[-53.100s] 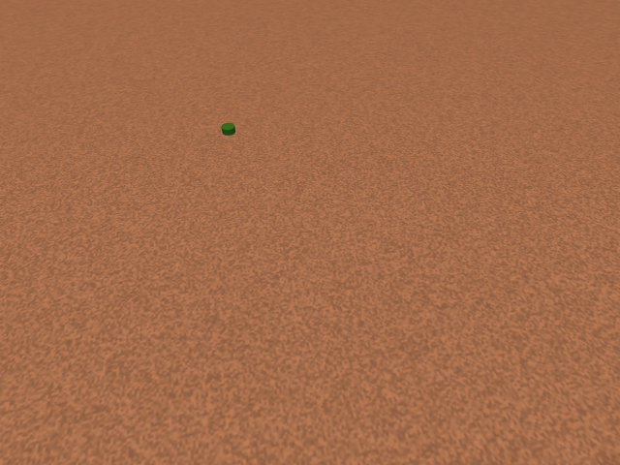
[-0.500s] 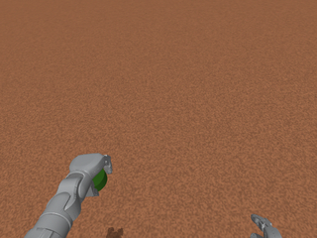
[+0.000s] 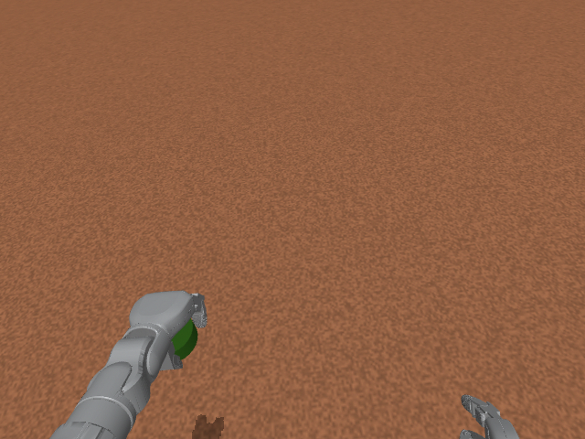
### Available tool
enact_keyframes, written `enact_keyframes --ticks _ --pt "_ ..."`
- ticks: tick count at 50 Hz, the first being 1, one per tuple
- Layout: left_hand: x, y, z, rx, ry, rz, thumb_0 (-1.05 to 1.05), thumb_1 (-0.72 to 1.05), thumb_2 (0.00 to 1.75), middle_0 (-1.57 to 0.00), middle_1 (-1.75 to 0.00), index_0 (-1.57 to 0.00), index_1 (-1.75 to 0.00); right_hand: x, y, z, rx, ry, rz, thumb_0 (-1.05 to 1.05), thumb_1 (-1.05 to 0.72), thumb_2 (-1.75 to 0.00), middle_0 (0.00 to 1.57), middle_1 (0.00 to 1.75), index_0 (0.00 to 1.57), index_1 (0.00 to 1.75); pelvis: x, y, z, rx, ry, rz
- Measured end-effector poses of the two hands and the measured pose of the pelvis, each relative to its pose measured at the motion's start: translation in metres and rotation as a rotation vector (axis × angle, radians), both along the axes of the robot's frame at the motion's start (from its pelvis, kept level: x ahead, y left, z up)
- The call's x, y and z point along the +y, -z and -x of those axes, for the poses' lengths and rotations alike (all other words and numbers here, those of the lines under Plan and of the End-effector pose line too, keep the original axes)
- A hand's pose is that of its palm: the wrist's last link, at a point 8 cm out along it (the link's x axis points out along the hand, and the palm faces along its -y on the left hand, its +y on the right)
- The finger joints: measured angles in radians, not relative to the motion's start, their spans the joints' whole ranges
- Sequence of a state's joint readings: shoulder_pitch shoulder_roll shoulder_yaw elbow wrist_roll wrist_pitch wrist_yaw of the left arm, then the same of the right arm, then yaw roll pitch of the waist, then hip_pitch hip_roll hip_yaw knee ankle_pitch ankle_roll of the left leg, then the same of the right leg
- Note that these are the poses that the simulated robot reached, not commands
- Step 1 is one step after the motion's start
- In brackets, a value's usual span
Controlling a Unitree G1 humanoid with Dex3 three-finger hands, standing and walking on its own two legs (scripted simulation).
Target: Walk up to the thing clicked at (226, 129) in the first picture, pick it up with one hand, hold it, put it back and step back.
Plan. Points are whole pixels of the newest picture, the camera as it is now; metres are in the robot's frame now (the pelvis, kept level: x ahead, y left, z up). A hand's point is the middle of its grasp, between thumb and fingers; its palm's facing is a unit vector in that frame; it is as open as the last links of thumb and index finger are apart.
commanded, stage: crouch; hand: left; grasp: from above
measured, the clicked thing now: (171, 335) +0.31 +0.23 -0.08
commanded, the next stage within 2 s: lower in 1.84 s
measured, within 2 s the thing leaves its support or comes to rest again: neither
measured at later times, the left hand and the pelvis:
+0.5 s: hand (207, 355) +0.35 +0.23 -0.29, palm faces -0.41 +0.03 -0.91, open 8.8 cm; pelvis -0.06 +0.01 -0.18, yaw +0 degrees
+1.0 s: hand (226, 370) +0.38 +0.23 -0.49, palm faces -0.44 -0.01 -0.90, open 8.7 cm; pelvis -0.07 +0.01 -0.33, yaw -2 degrees
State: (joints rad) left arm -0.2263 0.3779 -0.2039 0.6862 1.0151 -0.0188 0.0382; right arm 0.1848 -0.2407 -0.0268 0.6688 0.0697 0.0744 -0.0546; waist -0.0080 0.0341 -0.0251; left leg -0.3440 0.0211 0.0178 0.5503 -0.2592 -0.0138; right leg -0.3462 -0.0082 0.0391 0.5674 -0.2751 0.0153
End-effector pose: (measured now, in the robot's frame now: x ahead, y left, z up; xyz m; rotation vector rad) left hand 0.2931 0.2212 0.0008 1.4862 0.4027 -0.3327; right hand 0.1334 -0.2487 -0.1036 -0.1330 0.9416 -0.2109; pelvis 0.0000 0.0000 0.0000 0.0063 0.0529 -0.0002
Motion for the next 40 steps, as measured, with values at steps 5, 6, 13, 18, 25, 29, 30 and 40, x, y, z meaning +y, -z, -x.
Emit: enact_keyframes --ticks 5,6,13,18,25,29,30,40 --pt "0.002 0.033 -0.001 0.003 0.005 -0.026 0.03 0.05 0.59 -0.48 -0.76 -0.73 -0.81 -0.006 0.012 0.01 0.044 -0.02 0.031 0.01 -0.91 -0.91 0.2 0.3 0.2 0.3 -0.002 0.013 0.008 0.06 -0.01 0.003" --pt "0.003 0.041 -0.002 0.0 0.006 -0.034 0.03 0.05 0.59 -0.48 -0.76 -0.73 -0.81 -0.008 0.017 0.013 0.056 -0.023 0.039 0.01 -0.91 -0.91 0.2 0.3 0.2 0.3 -0.002 0.018 0.011 0.078 -0.013 0.005" --pt "0.005 0.11 -0.021 -0.02 0.033 -0.078 0.02 0.05 0.58 -0.49 -0.75 -0.74 -0.8 -0.025 0.064 0.05 0.149 -0.014 0.104 0.01 -0.91 -0.91 0.2 0.3 0.2 0.3 0.0 0.067 0.029 0.229 -0.023 0.022" --pt "0.004 0.164 -0.039 -0.036 0.04 -0.088 0.02 0.05 0.57 -0.49 -0.75 -0.75 -0.8 -0.031 0.111 0.088 0.231 0.018 0.137 0.0 -0.91 -0.9 0.2 0.3 0.2 0.3 0.005 0.114 0.041 0.335 -0.019 0.035" --pt "0.005 0.235 -0.058 -0.053 0.016 -0.092 0.01 0.05 0.56 -0.51 -0.73 -0.77 -0.78 -0.023 0.182 0.14 0.348 0.065 0.135 0.01 -0.91 -0.9 0.2 0.3 0.2 0.3 0.01 0.177 0.057 0.447 -0.012 0.047" --pt "0.006 0.27 -0.064 -0.038 -0.003 -0.091 0.01 0.04 0.55 -0.52 -0.72 -0.78 -0.77 -0.012 0.218 0.16 0.393 0.074 0.111 0.01 -0.91 -0.9 0.2 0.3 0.2 0.3 0.012 0.207 0.065 0.485 -0.009 0.05" --pt "0.007 0.279 -0.065 -0.03 -0.007 -0.091 0.01 0.04 0.55 -0.52 -0.72 -0.78 -0.77 -0.009 0.226 0.163 0.4 0.074 0.104 0.01 -0.91 -0.9 0.2 0.3 0.2 0.3 0.012 0.214 0.066 0.495 -0.008 0.051" --pt "0.006 0.371 -0.076 0.025 0.015 -0.047 0.0 0.05 0.52 -0.54 -0.7 -0.8 -0.74 -0.003 0.293 0.164 0.422 0.022 0.091 0.01 -0.9 -0.9 0.2 0.3 0.2 0.3 0.01 0.282 0.072 0.576 -0.004 0.066"
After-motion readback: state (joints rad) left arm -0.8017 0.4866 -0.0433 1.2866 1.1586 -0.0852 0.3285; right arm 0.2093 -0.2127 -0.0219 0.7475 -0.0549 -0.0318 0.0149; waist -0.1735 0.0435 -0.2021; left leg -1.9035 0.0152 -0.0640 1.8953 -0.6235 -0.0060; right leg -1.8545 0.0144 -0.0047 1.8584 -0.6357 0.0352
